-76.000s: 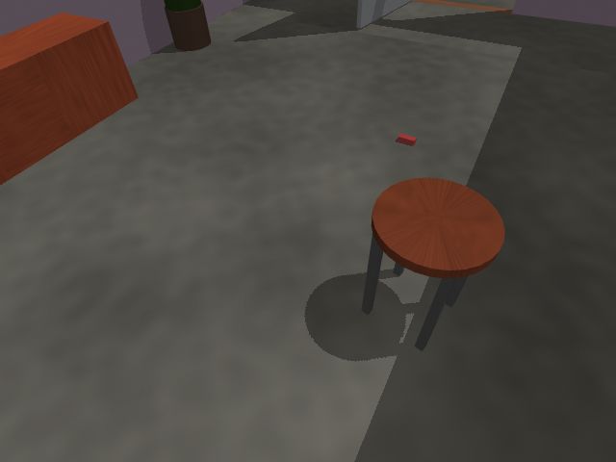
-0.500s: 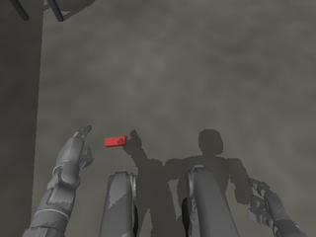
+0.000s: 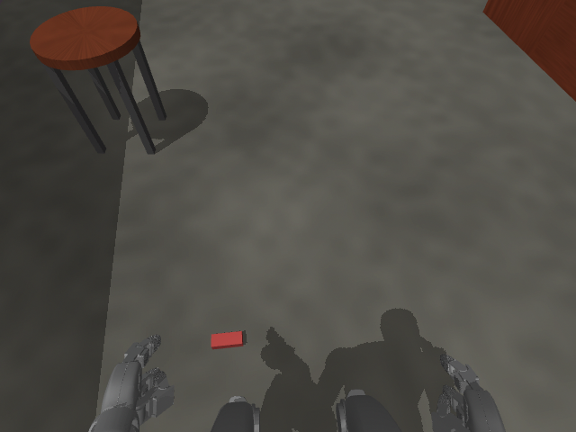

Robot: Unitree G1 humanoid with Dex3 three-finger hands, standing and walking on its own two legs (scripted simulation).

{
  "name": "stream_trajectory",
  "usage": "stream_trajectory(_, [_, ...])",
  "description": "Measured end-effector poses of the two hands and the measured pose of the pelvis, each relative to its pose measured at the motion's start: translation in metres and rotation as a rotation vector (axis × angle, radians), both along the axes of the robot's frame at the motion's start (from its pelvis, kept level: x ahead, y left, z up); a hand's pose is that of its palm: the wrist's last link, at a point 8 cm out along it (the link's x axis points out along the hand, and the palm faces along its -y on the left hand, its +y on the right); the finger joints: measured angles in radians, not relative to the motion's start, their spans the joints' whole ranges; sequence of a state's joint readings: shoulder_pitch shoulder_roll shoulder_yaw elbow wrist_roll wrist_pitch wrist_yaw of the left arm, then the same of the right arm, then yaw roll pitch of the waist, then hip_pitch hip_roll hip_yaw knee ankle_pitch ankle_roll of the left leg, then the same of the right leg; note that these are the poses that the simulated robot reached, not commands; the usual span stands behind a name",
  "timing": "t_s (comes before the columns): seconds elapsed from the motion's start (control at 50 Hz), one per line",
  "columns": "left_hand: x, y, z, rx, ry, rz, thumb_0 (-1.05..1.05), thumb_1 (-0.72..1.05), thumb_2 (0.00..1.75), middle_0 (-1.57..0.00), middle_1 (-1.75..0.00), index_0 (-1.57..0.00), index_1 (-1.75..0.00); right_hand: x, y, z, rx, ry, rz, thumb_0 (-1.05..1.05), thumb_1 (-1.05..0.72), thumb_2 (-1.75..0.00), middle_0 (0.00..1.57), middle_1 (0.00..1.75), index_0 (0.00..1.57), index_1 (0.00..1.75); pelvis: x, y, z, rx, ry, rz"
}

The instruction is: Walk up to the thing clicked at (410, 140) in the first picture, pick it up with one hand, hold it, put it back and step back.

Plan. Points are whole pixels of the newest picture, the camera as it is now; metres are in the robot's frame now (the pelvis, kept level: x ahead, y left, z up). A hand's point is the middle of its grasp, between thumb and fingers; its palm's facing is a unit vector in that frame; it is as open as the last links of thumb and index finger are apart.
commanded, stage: home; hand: left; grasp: from above
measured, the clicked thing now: (227, 340) +0.44 +0.19 -0.65
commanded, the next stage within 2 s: none
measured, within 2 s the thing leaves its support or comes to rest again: neither
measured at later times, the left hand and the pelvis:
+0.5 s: hand (141, 412) +0.19 +0.19 +0.00, palm faces +0.08 -0.98 -0.21, open 7.4 cm; pelvis +0.03 +0.00 +0.05, yaw +1 degrees
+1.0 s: hand (141, 413) +0.18 +0.19 +0.01, palm faces +0.06 -0.98 -0.21, open 7.4 cm; pelvis +0.02 +0.00 +0.05, yaw +1 degrees
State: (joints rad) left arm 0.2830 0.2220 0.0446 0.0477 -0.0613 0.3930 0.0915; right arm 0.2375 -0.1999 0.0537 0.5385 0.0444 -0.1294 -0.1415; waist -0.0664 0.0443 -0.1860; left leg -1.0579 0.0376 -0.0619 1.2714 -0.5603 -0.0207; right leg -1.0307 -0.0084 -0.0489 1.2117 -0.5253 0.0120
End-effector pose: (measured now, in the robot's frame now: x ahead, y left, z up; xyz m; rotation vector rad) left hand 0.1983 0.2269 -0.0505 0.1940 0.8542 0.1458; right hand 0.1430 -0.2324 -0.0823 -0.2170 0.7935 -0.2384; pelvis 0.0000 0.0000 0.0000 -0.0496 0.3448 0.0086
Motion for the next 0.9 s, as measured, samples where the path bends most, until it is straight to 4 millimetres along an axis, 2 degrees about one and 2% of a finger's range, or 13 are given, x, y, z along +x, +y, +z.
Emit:
stream_trajectory(0.16, [-0.011, 0.003, 0.062, -0.004, -0.029, 0.01, 0.01, 0.91, 0.9, -0.2, -0.3, -0.2, -0.3, 0.012, -0.01, 0.049, -0.042, -0.078, -0.033, 0.01, -0.9, -0.9, 0.2, 0.3, 0.2, 0.3, 0.024, 0.002, 0.038, 0.002, -0.084, 0.004])
stream_trajectory(0.26, [-0.02, 0.006, 0.082, -0.003, -0.04, 0.016, 0.01, 0.91, 0.9, -0.2, -0.3, -0.2, -0.3, 0.03, -0.01, 0.069, -0.056, -0.152, -0.012, 0.01, -0.9, -0.9, 0.2, 0.3, 0.2, 0.3, 0.032, 0.003, 0.049, 0.004, -0.12, 0.012])
stream_trajectory(0.38, [-0.028, 0.008, 0.084, -0.012, -0.026, 0.023, 0.01, 0.91, 0.9, -0.2, -0.3, -0.2, -0.3, 0.052, -0.005, 0.083, -0.059, -0.222, 0.034, 0.01, -0.9, -0.9, 0.2, 0.3, 0.2, 0.3, 0.034, 0.003, 0.053, 0.007, -0.144, 0.019])
stream_trajectory(0.5, [-0.031, 0.007, 0.081, -0.022, -0.021, 0.025, 0.01, 0.91, 0.9, -0.2, -0.3, -0.2, -0.3, 0.059, 0.0, 0.085, -0.057, -0.239, 0.067, 0.01, -0.9, -0.9, 0.2, 0.3, 0.2, 0.3, 0.033, 0.003, 0.052, 0.008, -0.153, 0.023])
stream_trajectory(0.9, [-0.03, 0.007, 0.082, -0.012, -0.033, 0.008, 0.01, 0.91, 0.9, -0.2, -0.3, -0.2, -0.3, 0.028, -0.003, 0.07, -0.052, -0.164, 0.031, 0.01, -0.9, -0.9, 0.2, 0.3, 0.2, 0.3, 0.027, 0.003, 0.052, 0.007, -0.162, 0.013])
